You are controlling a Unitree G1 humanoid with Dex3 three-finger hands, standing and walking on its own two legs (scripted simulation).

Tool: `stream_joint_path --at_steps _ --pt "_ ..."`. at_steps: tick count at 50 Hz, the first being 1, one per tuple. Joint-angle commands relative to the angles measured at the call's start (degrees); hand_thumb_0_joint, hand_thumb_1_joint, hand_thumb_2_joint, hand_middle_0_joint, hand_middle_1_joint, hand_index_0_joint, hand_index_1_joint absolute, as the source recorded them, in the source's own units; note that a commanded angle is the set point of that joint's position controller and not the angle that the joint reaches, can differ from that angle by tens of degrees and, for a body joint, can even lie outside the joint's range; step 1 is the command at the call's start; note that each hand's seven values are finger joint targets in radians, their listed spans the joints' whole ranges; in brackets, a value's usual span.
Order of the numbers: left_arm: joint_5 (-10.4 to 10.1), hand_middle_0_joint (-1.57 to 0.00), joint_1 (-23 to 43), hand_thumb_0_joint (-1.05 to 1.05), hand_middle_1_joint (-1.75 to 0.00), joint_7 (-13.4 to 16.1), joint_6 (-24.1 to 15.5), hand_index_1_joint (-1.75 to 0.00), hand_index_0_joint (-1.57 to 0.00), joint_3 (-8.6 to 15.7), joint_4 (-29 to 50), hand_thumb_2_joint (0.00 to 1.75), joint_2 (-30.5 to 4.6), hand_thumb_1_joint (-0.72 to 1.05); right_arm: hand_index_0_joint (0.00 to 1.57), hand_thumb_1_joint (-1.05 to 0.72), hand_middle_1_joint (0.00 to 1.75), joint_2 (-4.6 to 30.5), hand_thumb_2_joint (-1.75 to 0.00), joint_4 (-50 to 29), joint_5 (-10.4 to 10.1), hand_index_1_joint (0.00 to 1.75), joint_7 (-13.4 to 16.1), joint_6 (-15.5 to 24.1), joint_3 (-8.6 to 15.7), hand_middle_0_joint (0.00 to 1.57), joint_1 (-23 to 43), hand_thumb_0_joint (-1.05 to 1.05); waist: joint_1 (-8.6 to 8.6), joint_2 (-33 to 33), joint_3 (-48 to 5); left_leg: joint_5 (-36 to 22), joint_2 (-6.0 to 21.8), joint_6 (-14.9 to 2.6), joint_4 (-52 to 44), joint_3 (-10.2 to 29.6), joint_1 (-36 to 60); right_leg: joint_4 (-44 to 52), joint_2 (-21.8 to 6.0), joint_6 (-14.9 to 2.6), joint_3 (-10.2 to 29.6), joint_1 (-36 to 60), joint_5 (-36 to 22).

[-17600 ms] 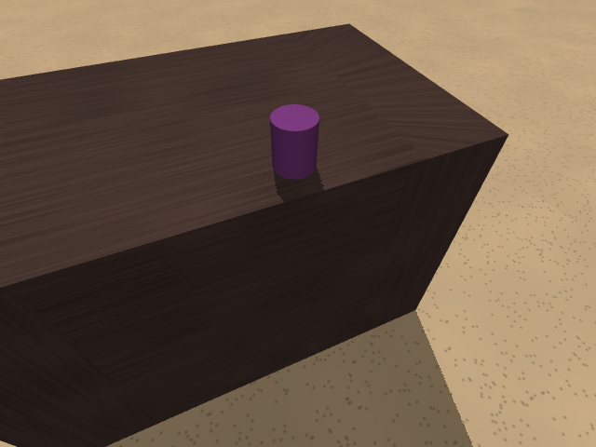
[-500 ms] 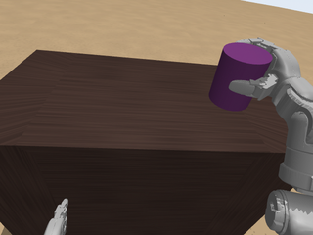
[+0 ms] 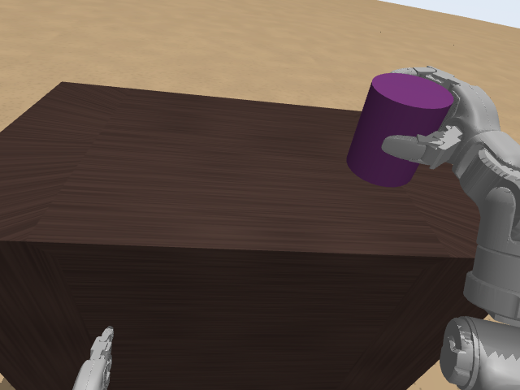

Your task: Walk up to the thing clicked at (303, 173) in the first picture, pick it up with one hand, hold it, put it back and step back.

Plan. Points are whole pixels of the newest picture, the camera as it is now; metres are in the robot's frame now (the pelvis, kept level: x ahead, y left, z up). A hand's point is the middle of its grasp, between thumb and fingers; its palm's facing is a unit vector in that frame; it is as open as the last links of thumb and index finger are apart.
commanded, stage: hold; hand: right
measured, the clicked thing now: (393, 131) +0.33 -0.13 +0.32
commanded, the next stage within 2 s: crouch in 0.72 s
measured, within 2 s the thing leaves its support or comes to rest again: neither
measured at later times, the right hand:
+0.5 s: hand (413, 118) +0.33 -0.15 +0.34, palm faces +0.02 +1.00 -0.05, open 12.0 cm
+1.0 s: hand (410, 120) +0.34 -0.15 +0.33, palm faces +0.04 +1.00 -0.04, open 12.0 cm
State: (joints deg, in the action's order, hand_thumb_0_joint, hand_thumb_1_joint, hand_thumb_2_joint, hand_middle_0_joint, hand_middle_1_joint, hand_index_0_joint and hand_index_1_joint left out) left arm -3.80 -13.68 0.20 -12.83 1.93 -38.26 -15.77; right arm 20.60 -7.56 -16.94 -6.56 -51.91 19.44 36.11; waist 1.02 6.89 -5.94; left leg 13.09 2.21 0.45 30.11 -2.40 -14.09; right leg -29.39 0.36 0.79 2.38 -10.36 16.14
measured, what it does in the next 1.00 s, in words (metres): stands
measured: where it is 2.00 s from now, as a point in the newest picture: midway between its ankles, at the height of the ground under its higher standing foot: outside the picture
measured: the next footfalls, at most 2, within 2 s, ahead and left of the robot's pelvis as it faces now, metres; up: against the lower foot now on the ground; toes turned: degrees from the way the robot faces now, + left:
none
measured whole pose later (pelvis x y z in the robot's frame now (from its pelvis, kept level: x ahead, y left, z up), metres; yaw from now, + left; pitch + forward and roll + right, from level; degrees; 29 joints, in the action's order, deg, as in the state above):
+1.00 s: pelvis +0.00 +0.00 +0.00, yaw +0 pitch -3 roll +0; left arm -3.6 -14.2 0.6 -13.0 3.9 -37.0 -16.1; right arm 20.2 -5.0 -15.6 -4.2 -48.7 18.9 36.8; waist 0.6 5.8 -5.4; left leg 12.9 2.3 0.5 30.1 -2.1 -14.0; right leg -29.3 0.4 0.7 2.1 -10.2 16.0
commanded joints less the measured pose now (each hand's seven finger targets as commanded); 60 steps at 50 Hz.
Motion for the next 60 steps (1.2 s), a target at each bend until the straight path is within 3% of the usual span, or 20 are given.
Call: stream_joint_path --at_steps 1,7,9,13,17,21,22,23,26,30,35,37,38,41,43,46,52,54,56,60 --pt "0.34 -0.04 8.18 0.0 -0.04 0.47 -3.87 -0.04 -0.04 3.05 10.34 0.05 -6.46 -0.55 1.31 0.06 1.47 12.8 -1.32 -7.23 -0.34 1.47 1.0 4.05 5.32 1.25 25.73 0.0 -0.29 -10.85 -7.25 -3.49 -1.61 0.56 -6.29 -1.82 1.69 4.35 1.34 -2.45 -1.24 0.35 -5.76" --pt "0.44 -0.04 8.52 0.0 -0.04 0.17 -4.39 -0.04 -0.04 1.49 11.28 0.05 -5.2 -0.54 1.3 0.06 1.44 11.75 -1.3 -10.04 0.86 1.44 2.49 6.42 2.92 1.23 28.83 0.0 0.04 -7.06 -9.15 -3.79 -1.45 -0.05 -5.29 -1.54 2.01 3.86 1.38 -2.18 -1.22 0.8 -6.44" --pt "0.54 -0.04 8.61 0.0 -0.04 0.52 -4.4 -0.04 -0.04 2.77 12.7 0.05 -6.44 -0.54 1.29 0.06 1.43 13.19 -1.29 -10.59 1.29 1.43 2.85 7.05 3.96 1.23 28.62 0.0 -0.13 -6.58 -10.52 -4.49 -1.31 -0.02 -5.3 -1.53 2.94 3.75 1.39 -2.12 -1.27 1.54 -7.14" --pt "0.44 -0.04 9.29 0.0 -0.04 0.57 -3.74 -0.05 -0.04 1.07 12.5 0.06 -4.83 -0.55 1.29 0.06 1.43 13.6 -1.29 -11.69 1.33 1.43 2.48 7.19 4.53 1.23 26.15 0.0 0.92 -6.65 -11.72 -6.38 -1.06 0.14 -5.11 -1.38 4.44 3.13 1.62 -2.07 -1.31 1.06 -9.22" --pt "0.23 -0.04 8.73 0.0 -0.04 0.79 -3.09 -0.04 -0.04 3.15 12.31 0.06 -6.52 -0.55 1.29 0.07 1.43 13.71 -1.29 -10.8 1.1 1.43 1.63 6.19 4.39 1.23 25.97 0.0 0.62 -5.99 -10.32 -7.01 -1.47 -0.2 -4.96 -1.68 3.6 3.75 1.18 -1.7 -1.05 1.18 -9.92" --pt "-0.02 -0.04 9.37 0.0 -0.04 0.2 -2.76 -0.04 -0.04 1.13 11.03 0.06 -4.65 -0.55 1.29 0.07 1.43 12.93 -1.29 -12.11 0.42 1.43 0.92 4.95 3.9 1.22 25.72 0.0 0.5 -6.46 -6.8 -3.5 -1.49 0.04 -6.11 -1.58 2.47 4.3 1.29 -1.92 -1.3 -0.41 -6.34" --pt "-0.15 -0.04 8.21 0.0 -0.04 0.16 -2.71 -0.05 -0.04 1.44 10.42 0.06 -4.29 -0.55 1.3 0.04 1.44 10.94 -1.3 -8.77 0.11 1.44 0.65 4.2 3.11 1.24 23.09 0.0 -0.06 -7.69 -6.24 -3.74 -1.7 0.12 -6.3 -1.75 2.35 4.55 1.13 -2.06 -1.25 -0.32 -6.37" --pt "-0.07 -0.04 8.41 0.0 -0.04 0.15 -2.72 -0.04 -0.04 2.63 11.1 0.05 -6.01 -0.55 1.3 0.08 1.45 12.8 -1.31 -10.72 0.06 1.45 0.79 4.26 4.25 1.23 24.84 0.0 -0.21 -8.24 -6.73 -3.36 -1.82 0.05 -6.4 -1.88 2.18 4.94 0.96 -1.94 -1.02 -0.02 -6.23" --pt "-0.08 -0.04 7.82 0.0 -0.04 0.02 -2.88 -0.04 -0.04 1.88 10.43 0.05 -5.38 -0.55 1.29 0.08 1.45 12.57 -1.31 -8.75 -0.01 1.45 0.53 3.8 3.77 1.23 25.55 0.0 -0.22 -8.53 -5.98 -3.35 -1.78 0.19 -6.23 -1.84 1.66 4.67 1.16 -2.06 -1.06 -0.19 -6.1" --pt "0.16 -0.04 7.23 0.0 -0.04 0.11 -3.36 -0.04 -0.04 3.65 10.68 0.05 -6.92 -0.54 1.29 0.06 1.43 12.14 -1.29 -9.79 0.1 1.43 1.37 4.11 3.81 1.23 27.16 0.0 -0.81 -7.66 -7.98 -4.07 -1.68 0.06 -5.98 -1.79 1.54 4.56 1.14 -2.15 -1.05 1.29 -6.56" --pt "0.23 -0.04 8.27 0.0 -0.04 -0.21 -3.66 -0.04 -0.04 1.0 10.11 0.05 -4.69 -0.55 1.29 0.07 1.44 11.83 -1.29 -7.93 0.85 1.44 2.16 5.12 2.75 1.23 27.37 0.0 0.25 -6.68 -8.53 -4.76 -1.62 -0.2 -5.54 -1.7 2.16 4.4 1.08 -1.91 -0.82 0.86 -7.59" --pt "0.32 -0.04 10.07 0.0 -0.04 0.16 -4.14 -0.04 -0.04 2.72 12.58 0.05 -6.26 -0.54 1.3 0.08 1.45 11.46 -1.31 -8.08 1.0 1.45 2.49 5.66 3.05 1.24 26.16 0.0 0.33 -6.77 -9.69 -5.22 -1.73 -0.37 -5.15 -1.91 2.94 4.44 0.85 -1.62 -0.77 1.12 -8.37" --pt "0.51 -0.04 8.99 0.0 -0.04 0.21 -3.75 -0.04 -0.04 2.49 11.17 0.05 -6.38 -0.54 1.29 0.07 1.44 13.7 -1.3 -11.12 1.33 1.44 2.72 6.46 4.02 1.22 28.17 0.0 0.77 -6.27 -10.61 -5.04 -1.67 -0.48 -5.05 -1.86 3.32 4.43 0.9 -1.57 -0.55 1.4 -8.38" --pt "0.36 -0.04 9.73 0.0 -0.06 0.29 -3.94 -0.05 -0.05 2.02 11.82 0.06 -5.65 -0.53 1.31 0.14 1.49 13.07 -1.37 -12.18 1.22 1.49 2.54 7.35 3.37 1.23 27.93 0.0 1.03 -5.51 -10.83 -4.93 -1.52 -0.55 -4.99 -1.72 3.81 4.28 1.09 -1.55 -0.73 0.91 -8.25" --pt "0.42 -0.03 9.49 0.0 -0.05 0.7 -3.82 -0.04 -0.04 3.93 12.09 0.06 -7.43 -0.54 1.31 0.01 1.44 13.72 -1.3 -12.23 1.14 1.44 2.44 7.75 4.14 1.26 27.29 0.0 0.44 -6.37 -11.38 -4.83 -1.63 -0.5 -5.18 -1.71 3.76 4.21 0.95 -1.65 -0.73 1.4 -8.27" --pt "0.2 -0.03 9.12 0.0 -0.05 1.03 -3.83 -0.04 -0.04 6.26 12.26 0.06 -9.29 -0.54 1.33 0.01 1.46 12.18 -1.31 -7.36 0.88 1.46 2.39 6.83 3.32 1.27 25.97 0.0 -1.02 -8.69 -7.92 -3.3 -1.71 -0.1 -5.96 -1.59 1.93 4.83 0.91 -1.97 -0.85 1.11 -5.84" --pt "0.18 -0.03 7.56 0.0 -0.04 0.53 -3.83 -0.04 -0.04 2.22 10.57 0.05 -4.43 -0.53 1.26 0.07 1.39 7.68 -1.25 2.45 1.38 1.39 2.06 6.13 0.5 1.21 21.45 0.0 -1.1 -10.86 -2.38 -1.19 -1.98 0.48 -6.94 -1.57 0.06 5.53 1.18 -2.46 -1.21 -1.49 -3.06" --pt "0.26 -0.03 6.97 0.0 -0.04 0.19 -3.99 -0.04 -0.04 1.1 9.05 0.05 -3.26 -0.53 1.25 0.09 1.38 7.2 -1.24 4.94 1.88 1.38 2.02 7.19 -0.27 1.2 21.13 0.0 -1.54 -9.29 -1.5 -2.0 -1.99 0.49 -6.8 -1.38 -0.7 5.69 1.18 -2.43 -1.38 -1.9 -3.38" --pt "0.64 -0.04 6.49 0.0 -0.04 0.38 -4.39 -0.04 -0.04 4.0 8.0 0.05 -5.62 -0.53 1.26 0.11 1.39 9.33 -1.25 2.85 2.48 1.39 2.49 9.52 0.97 1.2 24.07 0.0 -2.18 -8.13 -3.76 -2.77 -1.64 0.49 -6.67 -0.79 -0.46 5.4 1.39 -2.43 -1.59 -1.35 -3.43" --pt "1.38 -0.04 6.8 0.0 -0.05 0.88 -5.53 -0.04 -0.05 3.93 9.63 0.04 -5.06 -0.52 1.31 0.06 1.44 12.53 -1.29 0.28 3.97 1.44 3.99 16.68 2.48 1.26 30.17 0.0 -1.98 -7.62 -11.52 -6.13 -1.12 0.37 -5.05 -0.28 2.18 3.54 1.33 -2.41 -1.87 0.91 -5.89"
